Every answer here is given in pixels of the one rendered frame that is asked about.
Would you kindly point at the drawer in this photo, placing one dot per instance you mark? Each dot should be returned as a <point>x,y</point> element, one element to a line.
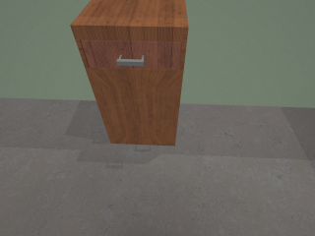
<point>159,55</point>

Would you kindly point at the handle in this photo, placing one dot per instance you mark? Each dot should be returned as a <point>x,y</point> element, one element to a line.
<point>130,62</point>

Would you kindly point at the cabinet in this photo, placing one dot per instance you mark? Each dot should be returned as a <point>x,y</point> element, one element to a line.
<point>137,106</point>

